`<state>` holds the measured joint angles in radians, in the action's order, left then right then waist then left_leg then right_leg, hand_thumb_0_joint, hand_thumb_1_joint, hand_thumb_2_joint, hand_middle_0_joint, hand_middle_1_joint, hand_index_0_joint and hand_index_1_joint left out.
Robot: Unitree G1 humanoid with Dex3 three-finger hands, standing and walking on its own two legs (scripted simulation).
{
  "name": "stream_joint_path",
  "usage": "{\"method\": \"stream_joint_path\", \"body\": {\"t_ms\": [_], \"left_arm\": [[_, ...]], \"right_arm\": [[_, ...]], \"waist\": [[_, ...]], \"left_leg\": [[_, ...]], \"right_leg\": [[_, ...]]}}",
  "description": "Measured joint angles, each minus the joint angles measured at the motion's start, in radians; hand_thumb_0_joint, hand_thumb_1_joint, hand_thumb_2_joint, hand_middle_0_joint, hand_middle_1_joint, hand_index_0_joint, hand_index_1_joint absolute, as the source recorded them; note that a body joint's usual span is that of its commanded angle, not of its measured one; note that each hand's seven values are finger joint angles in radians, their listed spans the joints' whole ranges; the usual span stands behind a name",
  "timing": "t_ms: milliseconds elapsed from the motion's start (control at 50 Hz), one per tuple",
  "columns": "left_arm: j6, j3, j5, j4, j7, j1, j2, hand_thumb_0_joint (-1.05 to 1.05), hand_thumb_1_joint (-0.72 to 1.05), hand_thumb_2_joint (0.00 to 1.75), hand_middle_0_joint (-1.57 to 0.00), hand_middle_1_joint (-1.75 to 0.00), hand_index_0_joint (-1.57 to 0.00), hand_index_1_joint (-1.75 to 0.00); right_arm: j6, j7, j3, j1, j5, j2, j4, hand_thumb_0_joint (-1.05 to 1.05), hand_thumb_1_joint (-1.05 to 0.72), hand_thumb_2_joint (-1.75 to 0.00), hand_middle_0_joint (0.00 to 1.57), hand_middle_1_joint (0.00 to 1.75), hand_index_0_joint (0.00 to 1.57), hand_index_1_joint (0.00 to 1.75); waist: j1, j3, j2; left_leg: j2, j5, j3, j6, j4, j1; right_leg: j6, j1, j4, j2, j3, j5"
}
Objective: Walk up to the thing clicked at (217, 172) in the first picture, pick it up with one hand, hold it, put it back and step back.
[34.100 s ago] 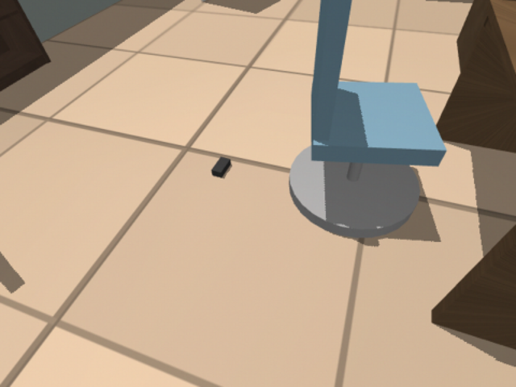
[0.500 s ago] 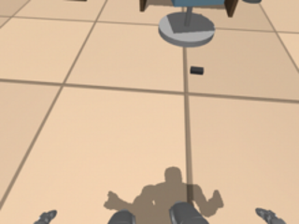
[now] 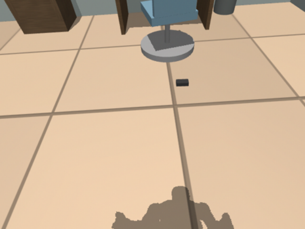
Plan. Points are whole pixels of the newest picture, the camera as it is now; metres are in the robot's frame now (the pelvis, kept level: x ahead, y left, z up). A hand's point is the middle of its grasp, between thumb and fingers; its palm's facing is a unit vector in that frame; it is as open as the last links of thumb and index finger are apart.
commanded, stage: walk up
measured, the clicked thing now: (182, 82) +1.49 -0.25 -0.73
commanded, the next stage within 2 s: stand in 0.40 s
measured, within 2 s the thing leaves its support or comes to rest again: neither
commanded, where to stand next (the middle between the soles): +0.07 +0.02 m, yaw +0 degrees
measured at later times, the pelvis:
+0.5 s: pelvis +0.01 +0.01 +0.03, yaw -1 degrees
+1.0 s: pelvis +0.01 +0.02 +0.03, yaw +0 degrees
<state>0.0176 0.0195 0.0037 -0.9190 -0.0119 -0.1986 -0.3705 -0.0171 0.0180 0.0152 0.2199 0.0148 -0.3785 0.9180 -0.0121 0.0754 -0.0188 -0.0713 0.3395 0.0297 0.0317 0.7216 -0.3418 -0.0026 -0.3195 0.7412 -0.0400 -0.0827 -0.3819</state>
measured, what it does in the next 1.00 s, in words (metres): stands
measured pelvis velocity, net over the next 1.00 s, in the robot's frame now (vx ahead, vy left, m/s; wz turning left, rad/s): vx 0.01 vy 0.02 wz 0.01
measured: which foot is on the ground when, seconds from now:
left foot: down 0.00-1.00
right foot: down 0.00-1.00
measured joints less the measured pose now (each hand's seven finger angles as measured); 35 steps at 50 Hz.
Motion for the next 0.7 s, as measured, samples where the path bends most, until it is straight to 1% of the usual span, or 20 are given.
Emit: {"method": "stream_joint_path", "body": {"t_ms": [40, 100, 200, 400, 480, 700], "left_arm": [[0.01, -0.003, 0.002, -0.013, 0.002, 0.012, 0.002, 0.01, 0.9, 0.9, -0.21, -0.3, -0.21, -0.3], [0.009, -0.007, -0.001, -0.038, 0.009, 0.027, 0.002, 0.01, 0.9, 0.9, -0.21, -0.3, -0.21, -0.3], [0.006, -0.016, -0.003, -0.082, 0.013, 0.059, 0.02, 0.01, 0.9, 0.9, -0.21, -0.3, -0.21, -0.3], [-0.002, -0.018, -0.007, -0.156, 0.013, 0.096, 0.019, 0.01, 0.9, 0.9, -0.21, -0.3, -0.21, -0.3], [-0.003, -0.026, -0.001, -0.183, 0.018, 0.108, 0.023, 0.01, 0.91, 0.9, -0.21, -0.3, -0.21, -0.3], [-0.006, -0.025, -0.002, -0.223, 0.017, 0.13, 0.024, 0.01, 0.91, 0.9, -0.21, -0.3, -0.21, -0.3]], "right_arm": [[0.008, 0.005, -0.011, -0.006, -0.001, 0.012, 0.027, 0.01, -0.9, -0.9, 0.21, 0.3, 0.21, 0.3], [0.007, 0.007, -0.018, -0.018, -0.001, 0.024, 0.055, 0.01, -0.9, -0.9, 0.21, 0.3, 0.21, 0.3], [-0.001, 0.008, -0.016, -0.043, -0.002, 0.009, 0.095, 0.01, -0.9, -0.9, 0.21, 0.3, 0.21, 0.3], [0.0, 0.004, -0.009, -0.1, -0.003, 0.0, 0.154, 0.01, -0.9, -0.9, 0.21, 0.3, 0.21, 0.3], [0.006, 0.001, -0.008, -0.113, -0.004, 0.003, 0.175, 0.01, -0.9, -0.9, 0.21, 0.3, 0.21, 0.3], [0.008, 0.001, -0.01, -0.146, -0.001, 0.022, 0.213, 0.01, -0.9, -0.9, 0.21, 0.3, 0.21, 0.3]], "waist": [[0.001, -0.012, -0.002], [-0.003, -0.031, 0.019], [-0.006, -0.035, 0.005], [-0.001, -0.024, 0.014], [-0.011, -0.022, 0.013], [-0.002, -0.022, 0.018]], "left_leg": [[-0.01, -0.005, -0.003, -0.001, -0.013, 0.009], [0.001, -0.026, 0.015, 0.0, -0.059, 0.032], [-0.003, -0.054, 0.028, -0.001, -0.116, 0.061], [-0.001, -0.101, 0.053, -0.001, -0.216, 0.112], [0.007, -0.128, 0.041, 0.001, -0.267, 0.133], [0.016, -0.17, 0.026, -0.003, -0.347, 0.17]], "right_leg": [[-0.001, 0.016, -0.032, -0.01, 0.002, 0.017], [0.0, 0.022, -0.05, 0.002, -0.014, 0.027], [0.007, 0.05, -0.116, 0.0, -0.026, 0.064], [0.013, 0.086, -0.203, 0.003, -0.049, 0.112], [0.017, 0.116, -0.262, 0.013, -0.036, 0.136], [0.022, 0.167, -0.357, 0.025, -0.02, 0.181]]}}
